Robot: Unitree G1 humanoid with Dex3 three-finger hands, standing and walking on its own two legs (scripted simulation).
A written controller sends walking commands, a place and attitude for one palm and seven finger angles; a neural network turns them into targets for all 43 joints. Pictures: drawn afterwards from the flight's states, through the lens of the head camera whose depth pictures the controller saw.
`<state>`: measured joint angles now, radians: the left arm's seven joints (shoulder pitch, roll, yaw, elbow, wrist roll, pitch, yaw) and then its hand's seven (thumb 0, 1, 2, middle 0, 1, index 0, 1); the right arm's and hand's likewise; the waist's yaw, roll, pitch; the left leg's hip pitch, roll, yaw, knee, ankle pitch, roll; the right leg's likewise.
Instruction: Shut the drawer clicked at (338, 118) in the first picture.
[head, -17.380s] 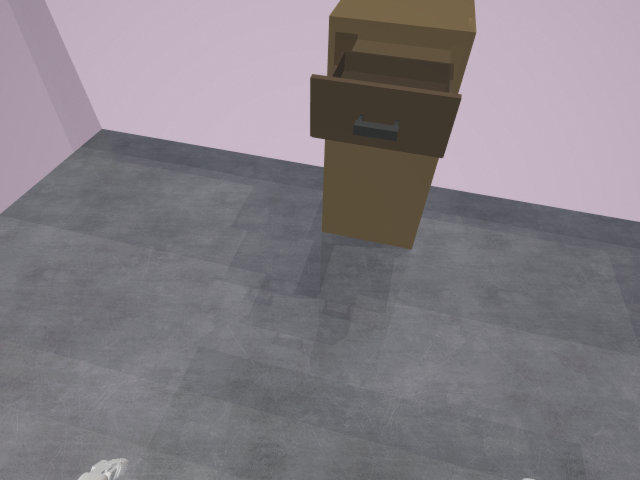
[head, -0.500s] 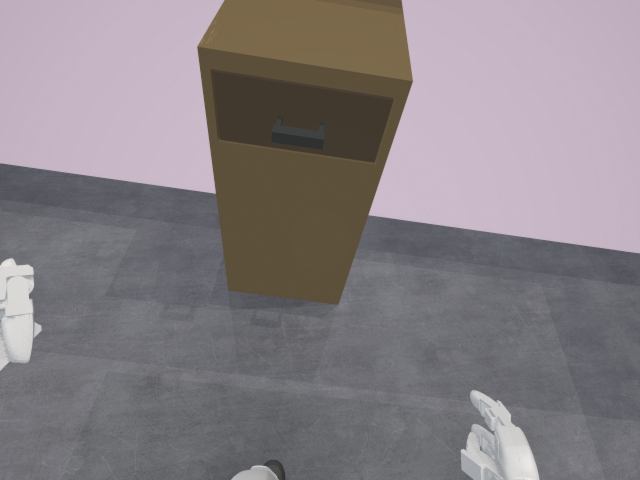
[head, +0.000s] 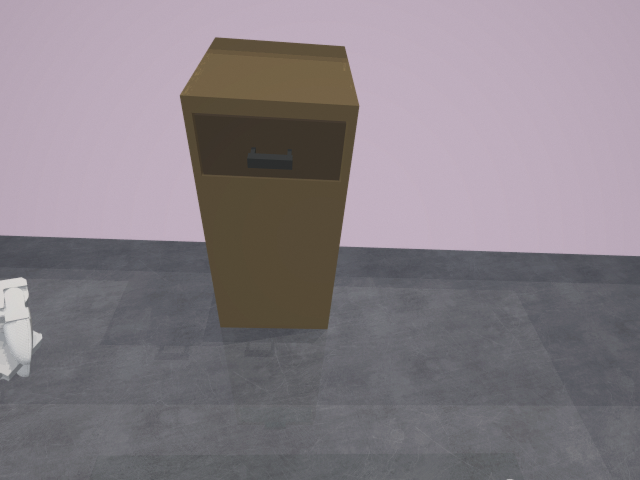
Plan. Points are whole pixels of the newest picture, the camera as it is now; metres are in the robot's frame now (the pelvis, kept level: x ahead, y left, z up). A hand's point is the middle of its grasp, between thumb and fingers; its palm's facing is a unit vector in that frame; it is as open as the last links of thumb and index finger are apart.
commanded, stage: stop stepping back and stand still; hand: left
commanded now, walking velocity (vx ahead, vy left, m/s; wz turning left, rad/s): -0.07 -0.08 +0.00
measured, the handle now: (270, 156) +0.82 +0.16 +0.00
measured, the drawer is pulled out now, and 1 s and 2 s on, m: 0.00 0.00 0.00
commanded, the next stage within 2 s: let the arm hang, fingers relaxed in 0.96 s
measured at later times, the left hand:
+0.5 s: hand (28, 399) +0.14 +0.25 +0.16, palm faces +0.50 -0.79 -0.35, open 3.3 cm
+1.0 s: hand (43, 371) +0.17 +0.26 +0.16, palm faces +0.35 -0.81 -0.47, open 3.3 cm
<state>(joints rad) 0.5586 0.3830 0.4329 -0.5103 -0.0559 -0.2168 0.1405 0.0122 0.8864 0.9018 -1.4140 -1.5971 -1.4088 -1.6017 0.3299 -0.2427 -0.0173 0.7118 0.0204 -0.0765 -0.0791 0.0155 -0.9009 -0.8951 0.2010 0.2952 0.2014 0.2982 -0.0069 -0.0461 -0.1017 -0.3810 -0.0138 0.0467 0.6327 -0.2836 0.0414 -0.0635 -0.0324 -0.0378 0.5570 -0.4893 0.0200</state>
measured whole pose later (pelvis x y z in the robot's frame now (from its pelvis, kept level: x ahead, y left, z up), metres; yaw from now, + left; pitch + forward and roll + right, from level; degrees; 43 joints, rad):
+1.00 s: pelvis -0.02 +0.01 +0.02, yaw +2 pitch -1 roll +0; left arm 0.64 0.37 0.36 -0.55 -0.03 -0.20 0.13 0.02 0.89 0.90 -1.41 -1.60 -1.40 -1.60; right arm 0.19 -0.20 0.00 0.61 0.02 -0.08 -0.06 0.02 -0.90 -0.90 0.20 0.30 0.20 0.30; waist 0.00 -0.01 0.08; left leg -0.24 0.05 0.06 0.49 -0.24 -0.01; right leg -0.17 -0.01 -0.04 0.48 -0.30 0.00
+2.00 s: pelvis -0.05 +0.02 +0.02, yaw +4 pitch -2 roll +0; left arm 0.23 0.17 0.01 1.13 0.01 0.00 0.02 0.01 0.91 0.90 -0.21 -0.31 -0.21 -0.32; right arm 0.25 -0.17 -0.02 1.12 -0.01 0.01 -0.02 0.01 -0.91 -0.90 0.20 0.29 0.20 0.30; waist -0.01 0.01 0.04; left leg -0.24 0.01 0.04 0.42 -0.16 0.01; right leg -0.17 -0.04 -0.07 0.43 -0.24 0.01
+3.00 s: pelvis -0.02 +0.00 +0.02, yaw +4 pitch -2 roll +0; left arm 0.26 0.15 0.02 1.15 0.01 -0.01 0.03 0.01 0.91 0.90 -0.20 -0.30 -0.20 -0.30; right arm 0.25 -0.14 -0.01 1.15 -0.01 0.00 -0.03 0.01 -0.91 -0.90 0.20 0.29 0.20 0.30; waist -0.01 0.00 0.06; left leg -0.19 0.05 0.02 0.41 -0.19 -0.03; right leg -0.11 0.00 -0.08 0.39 -0.26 -0.02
